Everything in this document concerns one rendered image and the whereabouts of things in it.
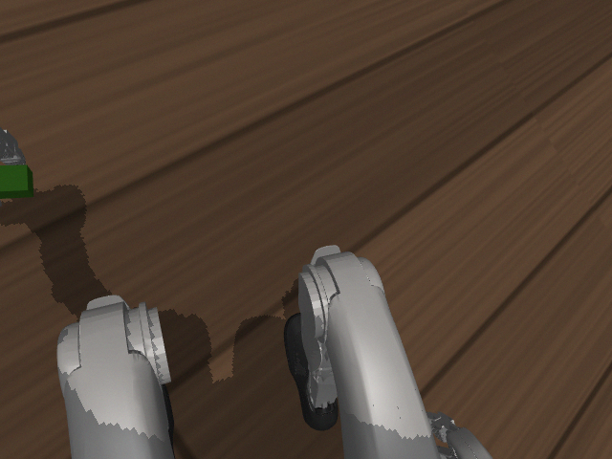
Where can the small box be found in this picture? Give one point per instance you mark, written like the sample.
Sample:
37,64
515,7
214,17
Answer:
16,181

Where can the left robot hand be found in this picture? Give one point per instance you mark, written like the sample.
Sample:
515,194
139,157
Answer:
10,153

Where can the right robot foot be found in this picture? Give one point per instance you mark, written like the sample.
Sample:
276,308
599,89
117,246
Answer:
317,418

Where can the right robot hand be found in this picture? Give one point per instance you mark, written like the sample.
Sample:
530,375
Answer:
461,442

